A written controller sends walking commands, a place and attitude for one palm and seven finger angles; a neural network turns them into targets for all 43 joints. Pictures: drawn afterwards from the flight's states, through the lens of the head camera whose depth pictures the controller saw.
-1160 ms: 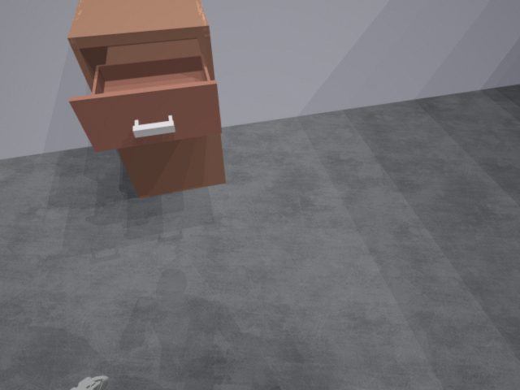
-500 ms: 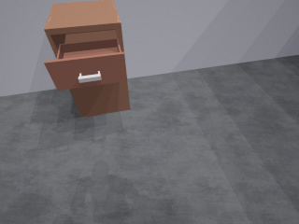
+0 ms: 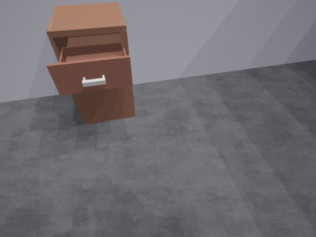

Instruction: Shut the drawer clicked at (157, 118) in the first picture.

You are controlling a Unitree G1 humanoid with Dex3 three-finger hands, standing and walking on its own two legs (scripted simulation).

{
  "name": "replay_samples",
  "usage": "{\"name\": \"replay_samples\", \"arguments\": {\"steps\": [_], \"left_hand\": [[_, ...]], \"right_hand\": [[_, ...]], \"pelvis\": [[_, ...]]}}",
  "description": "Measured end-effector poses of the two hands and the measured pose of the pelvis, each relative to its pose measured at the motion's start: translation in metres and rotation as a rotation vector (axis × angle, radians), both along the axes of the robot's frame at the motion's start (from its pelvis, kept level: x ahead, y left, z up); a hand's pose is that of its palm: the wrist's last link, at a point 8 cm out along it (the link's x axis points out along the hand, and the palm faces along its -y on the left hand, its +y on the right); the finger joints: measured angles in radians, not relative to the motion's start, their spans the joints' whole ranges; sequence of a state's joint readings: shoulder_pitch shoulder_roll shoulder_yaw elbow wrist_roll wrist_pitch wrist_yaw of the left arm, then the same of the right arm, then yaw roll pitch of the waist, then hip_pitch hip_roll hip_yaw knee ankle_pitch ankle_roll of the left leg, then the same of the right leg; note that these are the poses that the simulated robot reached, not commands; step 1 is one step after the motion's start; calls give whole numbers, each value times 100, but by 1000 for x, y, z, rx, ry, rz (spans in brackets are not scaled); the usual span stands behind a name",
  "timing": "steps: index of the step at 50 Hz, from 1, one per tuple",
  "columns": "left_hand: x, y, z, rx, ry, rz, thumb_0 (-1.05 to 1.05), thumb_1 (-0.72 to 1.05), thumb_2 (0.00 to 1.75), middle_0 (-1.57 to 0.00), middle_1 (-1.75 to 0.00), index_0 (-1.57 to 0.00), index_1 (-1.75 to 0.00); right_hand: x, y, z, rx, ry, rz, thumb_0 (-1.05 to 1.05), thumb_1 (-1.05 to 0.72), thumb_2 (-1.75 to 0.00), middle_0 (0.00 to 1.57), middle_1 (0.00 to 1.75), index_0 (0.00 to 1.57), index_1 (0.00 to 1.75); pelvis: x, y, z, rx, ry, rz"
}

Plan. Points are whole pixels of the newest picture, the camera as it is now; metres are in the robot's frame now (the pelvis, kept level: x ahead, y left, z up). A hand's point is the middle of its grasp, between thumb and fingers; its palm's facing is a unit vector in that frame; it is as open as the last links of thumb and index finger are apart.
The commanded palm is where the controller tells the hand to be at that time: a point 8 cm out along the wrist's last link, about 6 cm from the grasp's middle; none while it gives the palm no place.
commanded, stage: stand and wait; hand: left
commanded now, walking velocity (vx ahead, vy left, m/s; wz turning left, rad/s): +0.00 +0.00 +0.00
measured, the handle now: (94, 80) +0.84 +0.38 -0.12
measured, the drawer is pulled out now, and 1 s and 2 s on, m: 0.30 0.30 0.30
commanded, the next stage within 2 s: look at it before walking up in 0.08 s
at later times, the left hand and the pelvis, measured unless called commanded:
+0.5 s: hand out of the picture +0.07 +0.25 -0.16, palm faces -0.02 -0.95 -0.32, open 7.3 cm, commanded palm none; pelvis +0.01 +0.01 +0.00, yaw +0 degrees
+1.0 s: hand out of the picture +0.05 +0.23 -0.18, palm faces +0.01 -0.97 -0.23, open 7.3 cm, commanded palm none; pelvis +0.04 +0.02 -0.01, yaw +0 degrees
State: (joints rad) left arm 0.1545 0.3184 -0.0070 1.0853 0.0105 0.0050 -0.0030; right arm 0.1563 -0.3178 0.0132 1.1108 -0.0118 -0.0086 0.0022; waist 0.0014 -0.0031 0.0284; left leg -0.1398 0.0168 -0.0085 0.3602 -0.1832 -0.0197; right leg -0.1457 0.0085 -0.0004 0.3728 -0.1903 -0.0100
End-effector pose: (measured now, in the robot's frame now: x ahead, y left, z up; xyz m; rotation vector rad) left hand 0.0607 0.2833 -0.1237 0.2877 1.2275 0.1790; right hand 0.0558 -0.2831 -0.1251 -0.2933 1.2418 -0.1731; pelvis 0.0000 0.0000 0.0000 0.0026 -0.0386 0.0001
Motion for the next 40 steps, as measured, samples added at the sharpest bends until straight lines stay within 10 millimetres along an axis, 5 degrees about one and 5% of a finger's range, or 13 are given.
{"name": "replay_samples", "arguments": {"steps": [12,40], "left_hand": [[-7,6,-3,-2,31,5,0,91,90,-20,-30,-21,-30],[8,17,1,8,5,2,0,91,90,-20,-30,-21,-30]], "right_hand": [[-3,7,0,2,19,-6,1,-91,-90,20,30,21,30],[25,10,6,-10,-29,16,1,-91,-90,20,30,21,30]], "pelvis": [[2,5,0,-1,7,-2],[10,12,1,-1,9,1]]}}
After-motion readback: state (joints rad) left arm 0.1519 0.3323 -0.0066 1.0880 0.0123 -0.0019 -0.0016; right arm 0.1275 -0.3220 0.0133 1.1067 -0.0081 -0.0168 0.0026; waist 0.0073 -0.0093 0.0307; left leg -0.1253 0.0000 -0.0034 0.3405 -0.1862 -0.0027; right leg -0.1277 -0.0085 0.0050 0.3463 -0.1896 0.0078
